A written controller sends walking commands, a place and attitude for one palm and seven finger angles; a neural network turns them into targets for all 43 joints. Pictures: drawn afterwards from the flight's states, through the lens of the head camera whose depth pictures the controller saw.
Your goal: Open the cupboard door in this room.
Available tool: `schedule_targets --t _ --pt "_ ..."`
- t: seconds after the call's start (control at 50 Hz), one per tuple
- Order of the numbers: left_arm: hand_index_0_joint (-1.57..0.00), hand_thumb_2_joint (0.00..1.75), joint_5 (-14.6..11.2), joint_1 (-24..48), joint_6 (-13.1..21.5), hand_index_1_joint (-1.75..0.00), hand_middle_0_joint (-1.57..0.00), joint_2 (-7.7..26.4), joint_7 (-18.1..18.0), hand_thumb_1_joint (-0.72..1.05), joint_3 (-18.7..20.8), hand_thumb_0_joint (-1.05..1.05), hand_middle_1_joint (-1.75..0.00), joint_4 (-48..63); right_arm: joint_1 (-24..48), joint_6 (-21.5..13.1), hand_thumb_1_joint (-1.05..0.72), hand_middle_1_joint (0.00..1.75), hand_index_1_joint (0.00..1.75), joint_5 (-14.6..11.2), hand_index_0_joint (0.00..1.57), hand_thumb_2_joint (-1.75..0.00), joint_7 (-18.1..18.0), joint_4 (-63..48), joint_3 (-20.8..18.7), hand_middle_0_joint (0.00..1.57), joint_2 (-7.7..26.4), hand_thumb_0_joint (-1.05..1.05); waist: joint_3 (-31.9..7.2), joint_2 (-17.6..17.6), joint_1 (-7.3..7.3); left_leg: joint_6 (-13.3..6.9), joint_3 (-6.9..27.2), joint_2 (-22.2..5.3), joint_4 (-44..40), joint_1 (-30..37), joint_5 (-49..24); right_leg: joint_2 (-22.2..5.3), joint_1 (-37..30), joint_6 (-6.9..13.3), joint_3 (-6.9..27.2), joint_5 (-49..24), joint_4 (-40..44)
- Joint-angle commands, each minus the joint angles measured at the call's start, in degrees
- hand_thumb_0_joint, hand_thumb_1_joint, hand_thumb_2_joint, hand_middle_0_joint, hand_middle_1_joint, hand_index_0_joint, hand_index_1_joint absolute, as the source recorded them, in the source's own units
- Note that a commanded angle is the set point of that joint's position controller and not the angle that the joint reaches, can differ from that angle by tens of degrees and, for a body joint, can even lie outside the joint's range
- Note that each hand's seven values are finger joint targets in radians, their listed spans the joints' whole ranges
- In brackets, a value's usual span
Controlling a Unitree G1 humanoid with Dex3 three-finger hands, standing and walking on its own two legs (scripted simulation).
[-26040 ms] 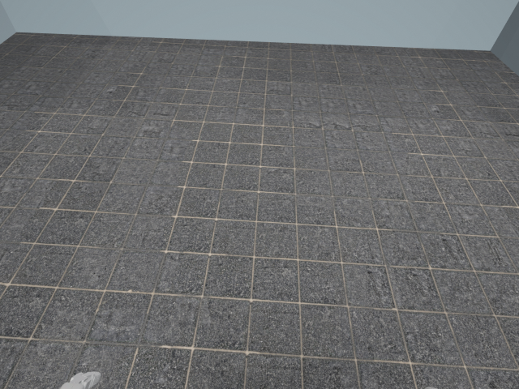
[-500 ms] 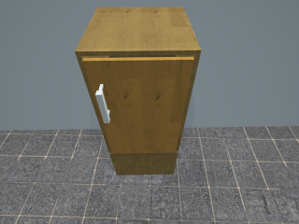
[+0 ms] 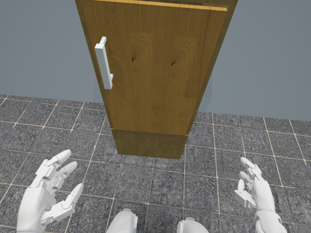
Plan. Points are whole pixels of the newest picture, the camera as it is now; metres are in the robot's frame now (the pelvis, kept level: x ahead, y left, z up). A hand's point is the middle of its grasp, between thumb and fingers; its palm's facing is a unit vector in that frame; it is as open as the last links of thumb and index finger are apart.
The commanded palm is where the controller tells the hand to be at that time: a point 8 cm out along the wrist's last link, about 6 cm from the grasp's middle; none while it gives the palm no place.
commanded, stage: raise the hand with hooked fingers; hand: left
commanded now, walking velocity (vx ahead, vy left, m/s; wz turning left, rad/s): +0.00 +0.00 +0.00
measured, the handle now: (106, 64) +0.55 +0.22 +0.09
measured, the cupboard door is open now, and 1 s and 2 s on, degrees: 0 0 0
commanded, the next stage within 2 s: move the hooked fingers beside the handle in 1.60 s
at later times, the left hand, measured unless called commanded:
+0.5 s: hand (55, 165) +0.23 +0.25 +0.07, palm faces +0.05 -1.00 -0.06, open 12.1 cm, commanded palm +0.21 +0.31 +0.08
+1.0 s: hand (37, 135) +0.28 +0.30 +0.10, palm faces +0.06 -1.00 -0.06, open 14.0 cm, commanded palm +0.26 +0.35 +0.10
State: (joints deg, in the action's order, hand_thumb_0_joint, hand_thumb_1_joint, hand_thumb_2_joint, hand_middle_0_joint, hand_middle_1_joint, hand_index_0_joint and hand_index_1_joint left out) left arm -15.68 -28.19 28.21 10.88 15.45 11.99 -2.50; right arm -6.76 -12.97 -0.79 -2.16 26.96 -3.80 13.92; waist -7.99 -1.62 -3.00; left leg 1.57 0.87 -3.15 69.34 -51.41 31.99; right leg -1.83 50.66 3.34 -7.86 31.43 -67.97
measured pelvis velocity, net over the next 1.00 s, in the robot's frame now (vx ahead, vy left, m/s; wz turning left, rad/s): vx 0.01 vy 0.04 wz -0.01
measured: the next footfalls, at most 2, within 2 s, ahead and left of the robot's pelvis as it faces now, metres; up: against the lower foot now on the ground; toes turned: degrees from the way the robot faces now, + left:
none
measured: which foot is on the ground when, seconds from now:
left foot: down 0.00-1.00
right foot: down 0.00-1.00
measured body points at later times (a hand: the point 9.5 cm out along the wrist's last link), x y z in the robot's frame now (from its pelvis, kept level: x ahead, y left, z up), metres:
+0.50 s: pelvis +0.00 +0.02 +0.02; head +0.06 +0.03 +0.47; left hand +0.23 +0.31 +0.08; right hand +0.13 -0.25 -0.06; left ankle +0.02 +0.13 -0.64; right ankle +0.02 -0.09 -0.64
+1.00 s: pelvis +0.01 +0.04 +0.04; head +0.06 +0.05 +0.49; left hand +0.27 +0.36 +0.10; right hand +0.17 -0.20 -0.04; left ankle +0.02 +0.13 -0.64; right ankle +0.02 -0.09 -0.64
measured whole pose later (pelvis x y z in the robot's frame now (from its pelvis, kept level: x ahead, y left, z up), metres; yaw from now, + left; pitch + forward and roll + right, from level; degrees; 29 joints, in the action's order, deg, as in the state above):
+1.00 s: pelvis +0.01 +0.04 +0.04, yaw -1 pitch +12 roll -3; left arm -19.4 -2.0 18.8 21.5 24.2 22.0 -19.9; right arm -14.6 -11.2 -1.9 -3.8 31.7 2.8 14.2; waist -5.4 1.1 -0.5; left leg -1.6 -0.8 -1.9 56.8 -41.7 26.8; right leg -2.1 40.0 0.1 -6.5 24.1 -52.7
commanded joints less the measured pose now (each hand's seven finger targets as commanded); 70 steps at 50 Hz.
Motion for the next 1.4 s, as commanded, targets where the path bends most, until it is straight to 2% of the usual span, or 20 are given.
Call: schedule_targets --t 0.0,0.04,0.14,0.18,0.24,0.32,0.44,0.48,0.62,0.68,0.72,0.84,0.9,0.96,1.06,1.14,1.22,1.24,1.3,1.38 --pt "-0.24 0.64 -0.91 13.23 5.77 -0.69 -0.24 9.29 1.95 0.29 3.11 0.0 -0.69 17.61 -4.03 -2.49 -0.9 0.3 0.3 -0.3 0.2 -0.9 -1.33 -2.99 -0.72 0.2 6.16 0.0 -11.41 5.86 6.22 -3.3 -0.06 2.34 -6.24 4.89 -16.63 2.05 -8.39 -2.51 9.63 -15.07 13.47" --pt "-0.25 0.62 -2.14 13.66 2.89 -0.72 -0.25 10.75 4.68 0.25 3.9 0.0 -0.72 11.95 -3.36 -2.8 -0.9 0.3 0.3 -0.77 0.2 -0.9 -1.84 -2.29 -0.03 0.2 6.78 0.0 -9.77 5.24 5.97 -3.24 0.41 2.41 -6.53 3.34 -14.82 2.19 -8.65 -2.26 9.96 -11.49 14.55" --pt "-0.25 0.57 -5.4 9.74 -5.02 -0.8 -0.25 14.13 6.69 0.13 10.33 0.0 -0.8 6.44 -1.72 -2.74 -0.9 0.3 0.3 -1.67 0.2 -0.9 -2.21 -3.42 0.48 0.2 6.47 0.0 -13.91 2.76 1.84 -3.11 0.27 3.03 -10.44 3.58 -15.68 0.99 -16.87 -2.98 11.06 -9.45 18.07" --pt "-0.26 0.55 -5.71 10.27 -5.49 -0.82 -0.26 14.99 5.48 0.08 12.14 0.0 -0.82 8.02 -2.35 -2.77 -0.9 0.3 0.3 -1.54 0.2 -0.9 -2.03 -3.49 0.57 0.2 6.16 0.0 -15.33 2.08 1.48 -3.08 0.14 3.13 -11.88 4.52 -16.67 0.52 -18.69 -3.44 10.76 -10.68 18.68" --pt "-0.26 0.52 -5.77 10.06 -3.86 -0.87 -0.26 13.77 3.46 0.01 12.35 0.0 -0.87 6.4 -2.53 -3.05 -0.9 0.3 0.3 -1.16 0.2 -0.9 -1.86 -2.75 0.41 0.2 5.79 0.0 -13.12 0.28 1.3 -2.96 0.3 3.08 -13.36 5.26 -17.52 0.89 -18.1 -3.35 9.44 -12.19 18.42" --pt "-0.27 0.48 -4.88 12.96 -0.52 -0.93 -0.27 13.65 3.26 -0.08 11.21 0.0 -0.93 3.79 -4.12 -3.55 -0.9 0.3 0.3 -1.18 0.2 -0.9 -1.66 -1.76 0.19 0.2 6.86 0.0 -9.19 0.94 2.85 -2.96 -0.22 3.25 -14.7 5.38 -13.97 0.7 -14.52 -3.36 9.41 -6.2 20.15" --pt "-0.28 0.42 -5.08 17.74 1.19 -1.02 -0.28 15.56 5.03 -0.22 10.75 0.0 -1.02 3.98 -5.81 -3.98 -0.9 0.3 0.3 -1.47 0.2 -0.9 -1.92 -2.0 0.3 0.2 8.64 0.0 -9.17 3.79 3.04 -3.11 0.38 3.18 -17.82 9.84 -13.55 1.79 -13.45 -2.33 6.49 -6.81 19.24" --pt "-0.28 0.4 -4.83 17.96 1.22 -1.05 -0.28 16.59 4.88 -0.27 11.53 0.0 -1.05 5.31 -6.45 -4.01 -0.9 0.3 0.3 -1.4 0.2 -0.9 -1.91 -1.93 0.29 0.2 8.87 0.0 -11.34 6.77 2.64 -2.95 0.51 3.07 -19.02 12.93 -15.68 2.02 -13.94 -2.08 5.22 -10.47 18.4" --pt "-0.29 0.33 -4.3 21.97 -1.44 -1.15 -0.29 17.34 4.31 -0.43 11.7 0.0 -1.15 2.51 -6.94 -2.82 -0.9 0.3 0.3 -1.31 0.2 -0.9 -1.62 -2.48 1.09 0.2 9.33 0.0 -8.72 7.63 3.22 -2.26 1.35 2.77 -21.46 15.55 -16.42 2.66 -13.58 -1.94 3.42 -12.33 18.93" --pt "-0.3 0.3 -4.53 24.68 -2.97 -1.2 -0.3 18.58 5.42 -0.5 12.58 0.0 -1.2 0.58 -7.23 -2.11 -0.9 0.3 0.3 -1.42 0.2 -0.9 -1.78 -2.9 1.43 0.2 9.61 0.0 -9.49 7.04 3.2 -2.09 1.41 2.76 -21.86 16.44 -17.47 2.92 -14.51 -1.88 3.38 -13.54 19.33" --pt "-0.3 0.3 -4.55 26.8 -3.39 -1.2 -0.3 18.93 6.02 -0.5 12.55 0.0 -1.2 0.78 -7.01 -2.07 -0.9 0.3 0.3 -1.43 0.2 -0.9 -1.78 -3.02 1.62 0.2 9.55 0.0 -10.34 8.44 2.94 -1.93 1.52 2.75 -22.12 17.7 -19.1 2.88 -15.25 -1.75 3.33 -14.92 19.47" --pt "-0.3 0.3 -4.88 32.88 -5.51 -1.2 -0.3 21.38 8.03 -0.5 14.06 0.0 -1.2 -4.32 -7.45 -1.27 -0.9 0.3 0.3 -1.44 0.2 -0.9 -2.18 -2.95 2.23 0.2 10.05 0.0 -9.3 6.55 3.36 -1.76 2.09 2.63 -22.9 18.29 -19.13 3.48 -15.61 -1.54 3.05 -15.19 20.07" --pt "-0.3 0.3 -4.78 35.96 -5.63 -1.2 -0.3 23.13 8.76 -0.5 15.22 0.0 -1.2 -4.19 -7.54 -1.16 -0.9 0.3 0.3 -1.37 0.2 -0.9 -2.28 -2.57 2.27 0.2 10.0 0.0 -11.94 7.96 3.1 -1.74 1.96 2.65 -23.12 20.26 -21.31 3.14 -16.74 -1.63 3.35 -16.97 20.49" --pt "-0.3 0.3 -4.99 36.93 -6.34 -1.2 -0.3 24.18 9.47 -0.5 16.15 0.0 -1.2 -7.22 -8.04 -0.78 -0.9 0.3 0.3 -1.36 0.2 -0.9 -2.38 -2.38 2.4 0.2 10.16 0.0 -11.48 6.22 3.29 -1.75 1.87 2.49 -23.46 20.32 -22.11 3.4 -17.25 -1.67 3.26 -17.81 20.88" --pt "-0.3 0.3 -5.54 40.61 -6.58 -1.2 -0.3 26.7 10.61 -0.5 18.02 0.0 -1.2 -9.72 -8.55 -0.42 -0.9 0.3 0.3 -1.39 0.2 -0.9 -2.62 -1.76 2.34 0.2 10.46 0.0 -12.47 6.96 3.06 -1.85 1.34 2.66 -23.85 21.12 -24.22 3.17 -19.32 -1.59 3.83 -20.21 21.73" --pt "-0.3 0.3 -6.16 38.09 -6.92 -1.2 -0.3 24.62 11.66 -0.5 16.75 0.0 -1.2 -11.97 -9.0 -0.17 -0.9 0.3 0.3 -1.42 0.2 -0.9 -2.3 -2.05 2.01 0.2 10.43 0.0 -12.29 5.92 2.77 -2.04 0.9 2.73 -23.9 20.97 -25.7 3.2 -20.51 -1.54 3.9 -21.98 22.25" --pt "-0.3 0.3 -5.91 38.18 -6.76 -1.2 -0.3 25.57 11.29 -0.5 17.59 0.0 -1.2 -11.79 -9.05 0.34 -0.9 0.3 0.3 -1.43 0.2 -0.9 -1.87 -2.42 1.72 0.2 10.62 0.0 -11.64 6.78 2.65 -2.1 0.44 2.92 -24.18 20.18 -24.46 2.95 -20.08 -1.78 4.14 -21.47 22.53" --pt "-0.3 0.3 -5.98 38.44 -6.59 -1.2 -0.3 26.45 10.9 -0.5 18.4 0.0 -1.2 -11.88 -9.25 0.51 -0.9 0.3 0.3 -1.28 0.2 -0.9 -1.83 -2.4 1.7 0.2 10.75 0.0 -11.05 5.43 2.74 -2.21 0.41 2.92 -24.04 19.4 -23.87 3.1 -20.48 -1.69 4.23 -21.16 22.55" --pt "-0.3 0.3 -5.85 39.16 -5.14 -1.2 -0.3 26.36 10.11 -0.5 18.74 0.0 -1.2 -10.1 -9.14 0.66 -0.9 0.3 0.3 -1.23 0.2 -0.9 -1.81 -2.36 1.57 0.2 10.41 0.0 -13.13 7.21 2.62 -2.2 0.24 2.93 -24.05 20.68 -24.87 2.97 -20.88 -1.81 4.56 -21.94 22.35" --pt "-0.3 0.3 -5.32 40.03 -4.08 -1.2 -0.3 26.31 9.7 -0.5 18.27 0.0 -1.2 -9.91 -9.16 0.91 -0.9 0.3 0.3 -1.21 0.2 -0.9 -1.86 -1.99 1.68 0.2 10.21 0.0 -12.56 7.94 3.24 -2.23 0.12 2.82 -24.12 20.95 -23.89 3.1 -20.31 -1.9 4.74 -21.18 22.4"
